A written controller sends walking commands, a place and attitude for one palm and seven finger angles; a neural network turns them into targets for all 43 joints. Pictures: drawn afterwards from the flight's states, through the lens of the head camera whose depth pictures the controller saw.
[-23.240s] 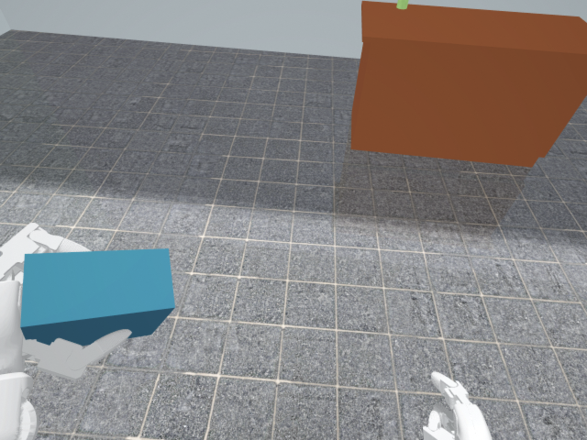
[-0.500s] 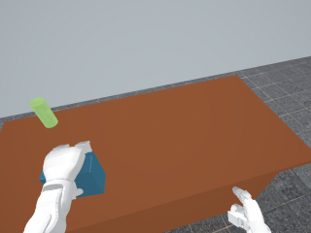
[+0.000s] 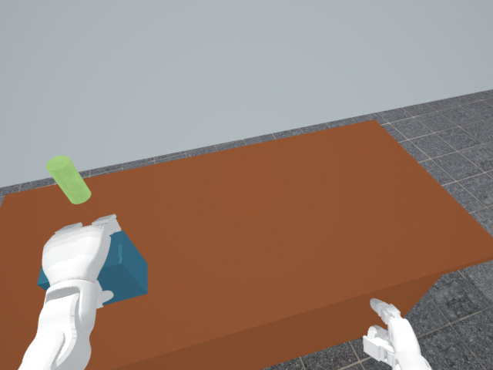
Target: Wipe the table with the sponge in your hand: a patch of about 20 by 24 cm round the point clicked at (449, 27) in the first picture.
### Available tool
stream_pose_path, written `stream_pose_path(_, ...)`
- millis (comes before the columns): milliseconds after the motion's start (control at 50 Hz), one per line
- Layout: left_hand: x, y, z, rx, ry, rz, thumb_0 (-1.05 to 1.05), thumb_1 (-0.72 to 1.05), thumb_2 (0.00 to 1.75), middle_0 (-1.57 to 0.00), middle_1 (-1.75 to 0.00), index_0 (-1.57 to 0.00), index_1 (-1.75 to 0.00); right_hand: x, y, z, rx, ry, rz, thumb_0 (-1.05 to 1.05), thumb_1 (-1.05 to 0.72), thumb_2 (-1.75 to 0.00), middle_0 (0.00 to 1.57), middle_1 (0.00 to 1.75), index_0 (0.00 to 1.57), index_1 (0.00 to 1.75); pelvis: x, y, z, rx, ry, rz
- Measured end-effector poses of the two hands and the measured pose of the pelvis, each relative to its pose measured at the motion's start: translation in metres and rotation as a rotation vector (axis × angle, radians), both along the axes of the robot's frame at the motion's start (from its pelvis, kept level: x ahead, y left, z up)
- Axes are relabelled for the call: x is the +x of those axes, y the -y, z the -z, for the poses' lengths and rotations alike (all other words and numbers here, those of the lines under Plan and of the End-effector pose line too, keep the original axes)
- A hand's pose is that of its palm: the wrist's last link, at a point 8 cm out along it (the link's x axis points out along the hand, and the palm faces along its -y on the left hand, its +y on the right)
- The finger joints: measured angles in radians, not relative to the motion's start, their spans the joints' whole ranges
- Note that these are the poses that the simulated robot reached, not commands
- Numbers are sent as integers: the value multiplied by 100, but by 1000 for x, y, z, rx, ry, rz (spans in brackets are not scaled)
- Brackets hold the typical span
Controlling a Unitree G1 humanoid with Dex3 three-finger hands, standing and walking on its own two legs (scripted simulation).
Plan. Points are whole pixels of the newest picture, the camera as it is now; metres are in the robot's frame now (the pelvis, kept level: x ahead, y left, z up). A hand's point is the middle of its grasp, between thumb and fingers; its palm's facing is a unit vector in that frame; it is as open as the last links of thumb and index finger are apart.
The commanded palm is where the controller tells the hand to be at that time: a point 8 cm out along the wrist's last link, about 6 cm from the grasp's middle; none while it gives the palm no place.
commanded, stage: move the sponge above the wiping area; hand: left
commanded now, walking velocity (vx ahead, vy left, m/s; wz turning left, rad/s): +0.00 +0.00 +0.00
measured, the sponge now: (104, 277) +0.24 +0.30 +0.00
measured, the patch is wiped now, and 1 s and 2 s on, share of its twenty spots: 0.00 0.00 0.00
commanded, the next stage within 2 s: lower the sponge onto the table in 1.48 s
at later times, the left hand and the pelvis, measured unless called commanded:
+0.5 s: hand (91, 262) +0.24 +0.31 +0.05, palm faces +0.06 -0.06 -1.00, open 10.3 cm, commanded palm +0.20 +0.28 +0.09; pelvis +0.00 +0.00 +0.00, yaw +0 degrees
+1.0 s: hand (92, 275) +0.23 +0.31 +0.03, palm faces -0.05 -0.12 -0.99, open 10.3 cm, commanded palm +0.20 +0.27 +0.09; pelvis +0.01 +0.00 +0.00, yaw +1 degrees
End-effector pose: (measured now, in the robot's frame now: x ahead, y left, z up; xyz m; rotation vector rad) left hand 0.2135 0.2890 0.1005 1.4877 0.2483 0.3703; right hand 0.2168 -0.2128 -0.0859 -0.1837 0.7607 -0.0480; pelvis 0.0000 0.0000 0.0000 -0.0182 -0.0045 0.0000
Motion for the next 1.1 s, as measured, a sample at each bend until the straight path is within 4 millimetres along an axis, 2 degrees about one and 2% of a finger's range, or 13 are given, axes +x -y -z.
stream_pose_path(60,-1,-13,1,-25,-27,-125,0,-51,103,-71,-130,-72,-130,0,-2,-1,31,-5,13,1,-90,-90,20,30,20,30,1,-1,-1,6,-1,-4)
stream_pose_path(120,-6,-14,19,-74,-139,-175,0,-51,103,-71,-130,-72,-130,0,-3,-2,31,-10,9,1,-90,-90,20,30,20,30,1,-2,-2,7,4,-14)
stream_pose_path(180,-12,-1,41,-124,-245,-116,0,-51,103,-71,-130,-72,-130,0,-2,-4,6,-7,-10,1,-90,-90,20,30,19,29,0,-2,-1,6,7,-23)
stream_pose_path(240,-15,21,47,-139,-252,19,0,-51,103,-71,-130,-72,-130,0,-3,-5,-25,2,-28,1,-90,-90,20,30,19,29,-1,-3,0,2,11,-26)
stream_pose_path(340,-10,35,26,-32,-99,142,0,-51,103,-72,-130,-73,-130,-1,-3,-3,-37,12,-33,1,-90,-90,20,30,19,30,-3,-2,2,-3,11,-11)
stream_pose_path(480,6,-5,-1,-17,-10,-138,0,-51,103,-71,-130,-72,-130,-1,-4,-2,35,-5,3,1,-90,-90,20,30,20,30,-5,4,-1,7,14,-5)
stream_pose_path(560,-1,-10,16,-64,-159,-203,0,-50,103,-71,-131,-72,-130,-1,-1,-5,39,-3,-5,1,-90,-90,20,30,20,30,-3,6,-2,9,17,-19)
stream_pose_path(680,-13,19,50,-132,-307,-2,0,-50,103,-71,-131,-72,-130,1,5,-5,-24,10,-36,1,-90,-90,20,30,21,30,-2,6,0,2,21,-27)
stream_pose_path(780,-7,28,28,-36,-142,130,0,-50,103,-72,-130,-73,-130,1,6,-1,-51,1,-37,1,-90,-90,20,30,21,30,-1,6,1,-4,10,-8)
stream_pose_path(860,2,9,-2,21,14,18,0,-50,103,-72,-130,-73,-130,2,4,2,-7,-8,-11,1,-90,-90,20,30,20,30,1,6,1,0,-1,-3)
stream_pose_path(920,3,-8,-8,-7,16,-130,0,-50,103,-71,-131,-72,-130,3,3,2,32,-14,9,1,-90,-90,20,30,20,30,3,6,-1,6,-2,-5)
stream_pose_path(1000,-3,-11,16,-80,-151,-208,0,-50,103,-71,-131,-72,-131,4,5,0,36,-22,6,1,-90,-90,20,30,20,30,5,5,-2,10,6,-18)
stream_pose_path(1100,-13,21,50,-164,-299,-29,0,-50,103,-71,-131,-72,-131,4,6,-3,-17,-7,-22,1,-90,-90,20,30,20,30,5,3,0,5,9,-24)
